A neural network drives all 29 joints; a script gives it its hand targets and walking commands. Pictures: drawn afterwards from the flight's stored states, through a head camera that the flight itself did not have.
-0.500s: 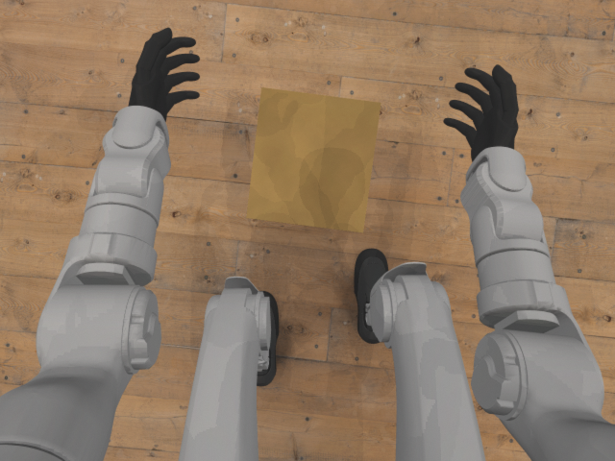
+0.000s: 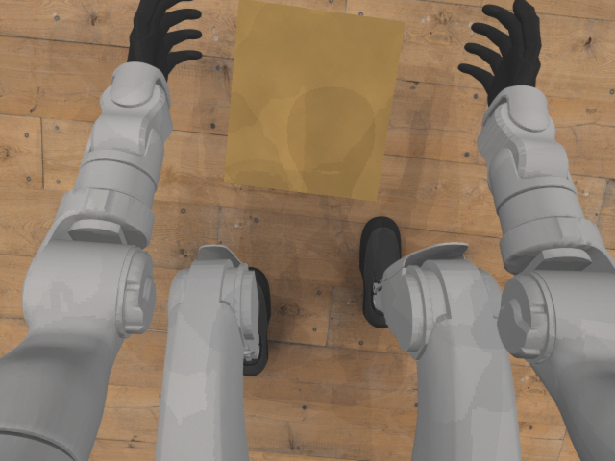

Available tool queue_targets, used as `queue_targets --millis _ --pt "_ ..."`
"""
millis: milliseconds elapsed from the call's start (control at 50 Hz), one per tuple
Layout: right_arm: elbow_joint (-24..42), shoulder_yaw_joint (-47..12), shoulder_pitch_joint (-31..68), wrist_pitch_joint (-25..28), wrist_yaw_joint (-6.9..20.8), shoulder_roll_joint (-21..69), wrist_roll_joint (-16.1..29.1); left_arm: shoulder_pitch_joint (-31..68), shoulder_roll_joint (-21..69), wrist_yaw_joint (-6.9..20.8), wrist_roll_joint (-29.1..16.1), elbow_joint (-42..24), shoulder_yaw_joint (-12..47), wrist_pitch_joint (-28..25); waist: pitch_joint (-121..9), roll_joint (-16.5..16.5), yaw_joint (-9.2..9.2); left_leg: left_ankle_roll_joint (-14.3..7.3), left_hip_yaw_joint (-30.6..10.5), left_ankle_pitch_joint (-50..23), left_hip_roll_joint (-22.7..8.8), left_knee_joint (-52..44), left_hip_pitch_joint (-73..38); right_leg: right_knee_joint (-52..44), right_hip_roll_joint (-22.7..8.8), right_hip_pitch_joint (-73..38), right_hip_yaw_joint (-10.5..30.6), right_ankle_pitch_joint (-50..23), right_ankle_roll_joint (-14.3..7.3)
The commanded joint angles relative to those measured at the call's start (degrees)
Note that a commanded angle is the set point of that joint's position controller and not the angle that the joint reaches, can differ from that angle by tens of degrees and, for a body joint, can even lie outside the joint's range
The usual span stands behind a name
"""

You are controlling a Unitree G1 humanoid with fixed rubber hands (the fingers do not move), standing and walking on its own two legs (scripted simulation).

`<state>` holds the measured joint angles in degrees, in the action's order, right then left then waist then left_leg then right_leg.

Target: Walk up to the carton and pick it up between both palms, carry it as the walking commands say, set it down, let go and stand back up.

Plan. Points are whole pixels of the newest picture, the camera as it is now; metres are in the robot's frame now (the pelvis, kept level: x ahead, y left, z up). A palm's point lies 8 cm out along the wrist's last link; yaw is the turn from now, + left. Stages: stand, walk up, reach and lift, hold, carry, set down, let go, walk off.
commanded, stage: reach and lift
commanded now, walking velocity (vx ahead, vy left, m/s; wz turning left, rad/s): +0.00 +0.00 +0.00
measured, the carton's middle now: (309, 114) +0.47 +0.00 -0.33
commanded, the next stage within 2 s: none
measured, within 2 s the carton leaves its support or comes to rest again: leaves its support in 1.84 s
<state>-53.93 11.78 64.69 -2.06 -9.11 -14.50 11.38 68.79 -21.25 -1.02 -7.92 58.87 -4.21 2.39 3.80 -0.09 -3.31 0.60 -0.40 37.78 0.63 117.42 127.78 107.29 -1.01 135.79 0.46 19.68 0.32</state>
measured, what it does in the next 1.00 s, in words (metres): stands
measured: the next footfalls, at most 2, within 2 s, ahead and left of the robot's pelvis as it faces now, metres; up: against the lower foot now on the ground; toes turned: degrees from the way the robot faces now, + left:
none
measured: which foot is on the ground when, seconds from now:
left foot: down 0.00-1.00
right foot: down 0.00-1.00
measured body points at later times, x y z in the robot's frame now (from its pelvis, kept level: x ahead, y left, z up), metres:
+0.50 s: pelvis -0.01 +0.00 -0.05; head +0.36 +0.03 +0.19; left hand +0.49 +0.19 -0.28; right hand +0.52 -0.18 -0.25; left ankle +0.07 +0.12 -0.38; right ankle +0.16 -0.12 -0.38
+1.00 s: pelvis -0.01 +0.00 -0.05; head +0.36 +0.03 +0.20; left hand +0.50 +0.15 -0.27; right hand +0.51 -0.17 -0.26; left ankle +0.07 +0.12 -0.38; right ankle +0.16 -0.12 -0.38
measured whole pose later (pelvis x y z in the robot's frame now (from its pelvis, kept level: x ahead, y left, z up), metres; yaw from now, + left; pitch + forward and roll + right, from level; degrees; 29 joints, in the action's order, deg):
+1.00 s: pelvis -0.01 +0.00 -0.05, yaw +0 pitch +42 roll +0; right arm -80.2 6.6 83.8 6.1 -8.8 -16.5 17.4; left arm 78.5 -18.4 -4.4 -9.2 67.5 5.4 -2.4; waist 15.8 -4.3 -1.6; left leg 1.1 -0.9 37.3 1.4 126.4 131.4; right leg 115.3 -1.6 139.2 0.3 18.3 0.1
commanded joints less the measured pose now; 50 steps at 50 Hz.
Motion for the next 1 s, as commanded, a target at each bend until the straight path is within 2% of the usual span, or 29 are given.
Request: queue_targets --millis 0,20,80,100,120,140,180,200,220,240,340,360,400,420,440,480,520,540,560,580,600,620,680,740,780,800,820,840,980 --pt "2.36 -1.48 6.75 2.95 0.66 3.44 1.61 15.02 -8.53 -0.71 -0.36 -7.09 0.20 -3.43 -58.17 4.29 4.18 -0.98 0.98 -15.56 0.67 -13.40 -16.35 1.51 1.95 -49.26 -1.75 -14.94 2.54" --pt "0.91 -1.92 7.23 3.34 0.75 3.91 2.03 15.91 -8.78 -0.86 -0.76 -6.71 0.53 -3.75 -57.68 4.47 4.77 -0.88 0.68 -16.44 0.59 -12.98 -16.99 2.01 2.04 -48.24 -1.69 -14.99 2.38" --pt "-0.59 -2.78 9.27 4.62 0.91 3.96 4.11 17.99 -7.39 -0.71 -2.34 -8.31 2.93 -4.66 -58.21 4.96 4.30 -0.97 0.29 -18.38 0.27 -11.06 -16.78 4.18 1.89 -48.19 -1.26 -17.70 2.07" --pt "-2.12 -3.66 10.34 4.67 1.28 4.39 5.09 18.11 -8.24 -0.61 -2.03 -6.42 2.02 -4.79 -55.93 5.56 5.76 -1.09 0.22 -18.44 0.17 -10.60 -16.46 4.26 1.82 -45.92 -1.11 -16.80 1.85" --pt "-2.85 -3.49 11.25 5.03 1.47 3.79 5.42 18.74 -7.91 -0.72 -1.78 -6.60 2.48 -4.88 -55.93 5.41 5.60 -1.05 -0.13 -19.49 0.01 -10.17 -16.76 5.06 1.74 -45.81 -0.95 -18.10 1.84" --pt "-4.48 -4.77 11.40 5.07 1.69 3.83 6.32 17.82 -8.41 -0.65 -1.40 -4.44 1.91 -4.98 -52.72 5.99 7.03 -0.94 0.05 -18.20 -0.30 -10.05 -16.30 5.34 1.86 -43.87 -0.39 -16.29 1.85" --pt "-7.06 -5.45 13.31 5.29 1.96 3.55 6.60 18.45 -8.34 -0.74 -1.48 -3.36 2.40 -5.17 -51.57 3.69 7.13 -1.37 -0.74 -17.80 -0.56 -9.64 -16.24 6.75 1.62 -43.80 -0.95 -15.78 2.04" --pt "-8.00 -5.60 14.06 5.56 2.00 3.44 7.20 19.77 -8.68 -0.67 -1.98 -2.97 2.83 -5.39 -50.66 3.72 6.38 -1.40 -0.86 -17.65 -0.86 -8.74 -15.86 7.04 1.62 -42.85 -0.63 -15.09 2.14" --pt "-8.92 -6.26 15.16 5.76 2.10 3.57 7.58 20.65 -9.00 -0.52 -1.68 -2.17 3.05 -5.46 -49.55 3.46 6.85 -1.52 -1.24 -16.88 -1.01 -8.15 -15.85 7.55 1.54 -41.42 -0.68 -14.05 2.10" --pt "-9.20 -5.56 15.55 6.16 2.06 2.13 7.69 21.09 -7.55 -0.57 -2.14 -1.65 4.92 -5.45 -49.68 5.58 5.33 -1.38 -1.42 -17.59 -1.30 -7.36 -17.66 7.94 1.65 -39.57 -0.58 -14.06 2.05" --pt "-13.14 -6.53 15.27 7.38 1.83 1.19 9.58 21.50 -8.61 -0.87 -1.68 -0.85 5.37 -6.06 -49.83 7.62 6.92 -0.95 -1.14 -19.38 -1.47 -6.05 -18.37 9.15 1.81 -39.66 0.48 -15.95 1.74" --pt "-15.43 -6.72 14.26 7.36 1.85 1.22 10.03 23.09 -8.33 -0.88 -1.83 -2.20 6.45 -6.15 -50.72 9.55 6.29 -0.52 -0.48 -18.60 -1.54 -5.93 -19.29 8.97 1.96 -40.69 0.90 -15.50 1.28" --pt "-17.25 -4.56 13.54 7.46 1.44 -0.45 9.06 23.30 -8.61 -1.07 -2.15 -2.49 7.20 -6.16 -50.77 10.77 5.13 -0.37 -0.80 -17.29 -1.64 -5.65 -20.13 9.82 1.69 -39.29 0.35 -13.68 1.15" --pt "-17.89 -3.92 13.03 7.76 1.03 -1.31 8.26 24.25 -7.50 -1.24 -2.52 -3.54 8.08 -6.30 -51.19 11.49 3.82 -0.11 -1.25 -18.06 -1.70 -5.44 -20.99 9.83 1.64 -39.62 0.52 -14.56 1.03" --pt "-18.16 -4.09 13.61 7.93 0.88 -0.41 8.30 24.94 -8.25 -1.20 -2.50 -3.64 7.58 -6.42 -50.56 10.81 4.41 -0.15 -1.15 -18.32 -1.53 -5.21 -19.80 9.94 1.69 -40.30 0.86 -14.72 1.02" --pt "-19.64 -2.50 13.18 8.38 0.56 -1.17 6.74 26.85 -6.53 -1.35 -3.95 -6.02 9.12 -6.78 -49.82 10.91 1.85 0.21 -1.82 -20.01 -1.42 -4.97 -20.69 10.41 1.65 -38.85 0.68 -16.15 0.94" --pt "-20.52 -1.08 12.59 8.60 0.07 -1.90 5.29 26.61 -7.27 -1.54 -4.05 -4.46 8.31 -6.77 -50.49 10.94 1.02 0.55 -2.05 -19.63 -1.09 -4.93 -20.99 10.29 1.65 -38.87 0.34 -15.05 0.95" --pt "-20.34 -0.81 13.34 8.84 0.11 -1.47 4.52 26.52 -5.16 -1.39 -4.75 -4.09 10.31 -6.68 -48.52 10.41 -0.43 0.31 -2.31 -18.42 -0.88 -5.50 -19.26 10.12 1.74 -38.40 0.05 -14.55 0.98" --pt "-20.81 -0.04 12.57 8.74 -0.07 -2.73 3.84 25.06 -6.92 -1.60 -4.08 -1.45 8.40 -6.21 -48.28 11.02 0.60 0.51 -2.76 -18.47 -0.99 -5.44 -19.81 10.31 1.52 -37.78 -0.07 -13.96 0.97" --pt "-20.54 0.10 12.77 8.88 -0.09 -2.50 3.20 24.81 -4.57 -1.60 -4.57 -1.62 10.51 -6.06 -47.43 11.03 -0.97 0.54 -2.83 -17.01 -0.71 -6.09 -19.81 9.98 1.60 -36.87 -0.67 -12.39 0.94" --pt "-20.39 0.40 13.10 8.91 -0.20 -2.95 2.61 23.75 -5.99 -1.74 -3.80 0.50 8.22 -5.70 -46.02 9.92 0.07 0.74 -3.09 -16.66 -0.75 -5.87 -18.14 10.07 1.40 -36.79 -0.44 -12.00 1.02" --pt "-20.60 0.46 12.91 9.07 -0.24 -2.59 2.27 24.50 -4.51 -1.84 -3.95 -0.99 9.93 -5.79 -46.74 10.14 -0.37 0.59 -2.87 -17.00 -0.57 -6.03 -18.51 10.07 1.41 -37.75 -0.35 -12.82 0.84" --pt "-20.26 -0.08 14.03 9.05 -0.24 -1.38 2.23 23.13 -4.20 -2.21 -2.78 2.79 9.19 -5.56 -44.59 9.88 1.04 0.52 -3.12 -16.35 -0.42 -6.80 -17.34 9.79 1.92 -37.19 -0.54 -11.50 1.06" --pt "-20.47 -0.81 14.60 9.21 -0.03 0.24 2.23 22.58 -1.94 -2.36 -2.11 3.41 9.76 -5.58 -43.25 9.63 1.28 0.24 -3.06 -15.80 0.09 -7.19 -17.03 9.14 2.15 -35.95 -0.63 -10.53 1.00" --pt "-20.47 -1.22 15.22 9.55 0.00 0.54 2.66 22.00 -2.90 -2.84 -0.85 4.53 8.22 -5.74 -43.18 8.70 2.68 0.06 -3.09 -17.14 0.03 -7.32 -16.50 9.32 2.27 -35.82 -0.51 -11.73 1.08" --pt "-19.68 -2.40 15.66 9.62 0.02 1.11 3.53 22.13 -2.22 -3.03 -1.07 4.18 8.71 -5.72 -45.68 8.60 2.59 0.27 -2.99 -18.10 0.09 -6.81 -17.68 9.25 2.41 -37.19 -0.53 -12.47 1.27" --pt "-19.72 -3.25 15.90 9.71 0.09 1.49 4.17 22.76 -2.68 -3.29 -0.85 3.23 8.16 -5.92 -45.86 8.94 4.17 0.27 -2.41 -17.68 0.28 -6.89 -17.69 9.21 2.47 -38.00 -0.23 -12.52 1.09" --pt "-20.27 -3.48 16.27 9.81 0.03 2.18 4.35 23.61 -3.18 -3.49 -0.87 2.66 7.62 -6.38 -45.08 7.45 4.05 -0.08 -2.07 -18.52 0.52 -6.97 -16.79 8.68 2.74 -37.78 -0.31 -13.26 1.25" --pt "-19.98 -6.44 17.94 10.28 0.42 6.69 6.59 25.94 0.94 -3.77 -1.83 -0.22 9.17 -7.79 -47.62 7.89 5.12 -0.35 -0.93 -19.68 0.96 -6.34 -17.87 8.35 3.54 -40.81 0.62 -14.76 1.07"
